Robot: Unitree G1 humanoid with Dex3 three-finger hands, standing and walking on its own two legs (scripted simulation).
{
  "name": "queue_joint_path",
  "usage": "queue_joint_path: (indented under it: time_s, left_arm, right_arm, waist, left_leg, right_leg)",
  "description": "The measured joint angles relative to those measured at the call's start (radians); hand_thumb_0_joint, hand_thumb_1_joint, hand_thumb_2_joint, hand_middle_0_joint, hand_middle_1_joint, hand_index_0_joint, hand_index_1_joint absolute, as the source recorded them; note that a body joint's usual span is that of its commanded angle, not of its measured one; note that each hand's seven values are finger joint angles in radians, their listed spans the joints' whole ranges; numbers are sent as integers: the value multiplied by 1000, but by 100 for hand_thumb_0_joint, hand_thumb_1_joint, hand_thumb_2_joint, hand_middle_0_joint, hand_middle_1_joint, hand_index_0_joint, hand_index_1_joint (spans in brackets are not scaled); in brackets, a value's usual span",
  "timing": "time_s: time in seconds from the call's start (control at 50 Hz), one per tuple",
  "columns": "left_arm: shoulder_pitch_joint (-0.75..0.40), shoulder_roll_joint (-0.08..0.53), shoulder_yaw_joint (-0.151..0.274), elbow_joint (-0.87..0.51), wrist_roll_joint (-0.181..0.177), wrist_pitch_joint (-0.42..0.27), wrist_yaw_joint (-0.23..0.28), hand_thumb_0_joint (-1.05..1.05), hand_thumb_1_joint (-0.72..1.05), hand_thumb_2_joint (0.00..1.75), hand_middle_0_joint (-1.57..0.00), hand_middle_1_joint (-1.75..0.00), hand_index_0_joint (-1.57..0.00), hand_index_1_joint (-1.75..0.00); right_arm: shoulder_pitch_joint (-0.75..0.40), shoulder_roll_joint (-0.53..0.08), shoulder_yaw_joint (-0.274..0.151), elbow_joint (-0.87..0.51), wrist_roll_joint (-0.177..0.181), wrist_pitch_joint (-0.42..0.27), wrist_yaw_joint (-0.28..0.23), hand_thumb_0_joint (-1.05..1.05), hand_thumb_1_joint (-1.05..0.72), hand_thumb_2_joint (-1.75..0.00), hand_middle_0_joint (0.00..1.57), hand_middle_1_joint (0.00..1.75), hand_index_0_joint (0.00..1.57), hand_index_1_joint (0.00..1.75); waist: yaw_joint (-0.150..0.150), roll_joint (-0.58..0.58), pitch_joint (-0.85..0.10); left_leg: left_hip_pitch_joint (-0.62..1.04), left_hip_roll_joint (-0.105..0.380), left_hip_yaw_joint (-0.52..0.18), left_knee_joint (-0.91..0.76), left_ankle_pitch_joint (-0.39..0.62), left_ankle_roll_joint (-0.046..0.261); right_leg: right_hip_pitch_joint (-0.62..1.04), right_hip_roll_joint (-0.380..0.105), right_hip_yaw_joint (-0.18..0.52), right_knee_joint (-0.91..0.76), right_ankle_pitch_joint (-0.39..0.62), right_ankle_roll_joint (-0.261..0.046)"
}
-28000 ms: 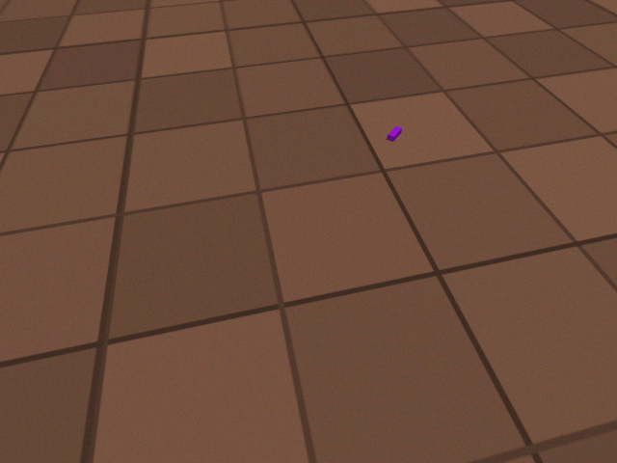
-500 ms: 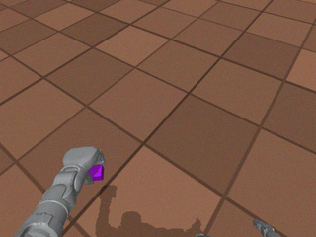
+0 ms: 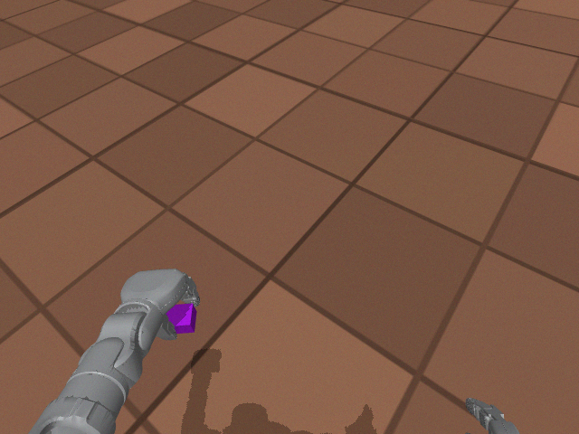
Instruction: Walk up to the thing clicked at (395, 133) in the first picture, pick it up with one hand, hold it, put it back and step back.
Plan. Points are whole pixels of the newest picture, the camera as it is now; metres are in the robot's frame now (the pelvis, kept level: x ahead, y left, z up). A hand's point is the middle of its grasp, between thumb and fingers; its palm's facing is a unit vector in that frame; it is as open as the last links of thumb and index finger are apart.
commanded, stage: hold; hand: left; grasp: from above
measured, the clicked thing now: (165, 319) +0.32 +0.24 -0.08
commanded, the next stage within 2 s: crouch in 1.20 s
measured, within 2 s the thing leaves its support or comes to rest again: neither
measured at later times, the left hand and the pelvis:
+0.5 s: hand (164, 325) +0.29 +0.21 -0.03, palm faces -0.45 -0.04 -0.89, open 6.8 cm; pelvis -0.01 -0.01 +0.01, yaw +0 degrees
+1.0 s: hand (164, 325) +0.28 +0.21 -0.02, palm faces -0.46 -0.04 -0.89, open 6.8 cm; pelvis -0.01 -0.01 +0.01, yaw +0 degrees
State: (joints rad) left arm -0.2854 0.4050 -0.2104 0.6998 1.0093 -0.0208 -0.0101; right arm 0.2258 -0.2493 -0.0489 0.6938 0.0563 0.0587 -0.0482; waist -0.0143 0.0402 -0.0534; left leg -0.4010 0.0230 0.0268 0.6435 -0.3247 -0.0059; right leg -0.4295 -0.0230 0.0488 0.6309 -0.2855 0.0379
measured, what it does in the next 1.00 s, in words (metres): stands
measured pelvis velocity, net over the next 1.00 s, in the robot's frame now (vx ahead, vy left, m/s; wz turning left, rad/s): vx -0.01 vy -0.01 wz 0.00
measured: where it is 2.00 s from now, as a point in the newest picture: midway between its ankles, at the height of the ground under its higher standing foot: outside the picture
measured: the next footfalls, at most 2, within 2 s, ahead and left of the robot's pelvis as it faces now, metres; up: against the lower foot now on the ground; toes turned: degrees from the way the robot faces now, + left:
none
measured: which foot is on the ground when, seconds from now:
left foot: down 0.00-1.00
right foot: down 0.00-1.00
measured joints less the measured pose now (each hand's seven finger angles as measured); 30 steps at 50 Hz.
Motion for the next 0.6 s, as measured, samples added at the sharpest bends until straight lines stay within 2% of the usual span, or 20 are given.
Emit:
queue_joint_path:
  time_s: [0.6]
  left_arm:
    - [41, 2, -7, -83, -22, -7, -47, 0, 47, 7, -107, -6, -106, -6]
  right_arm:
    - [-36, -3, 18, -21, 11, 6, -17, 1, -90, -89, 20, 30, 20, 30]
  waist:
    - [16, 11, 38]
  left_leg:
    - [100, 1, 2, -104, 62, -9]
  right_leg:
    - [87, 2, 1, -79, 49, -9]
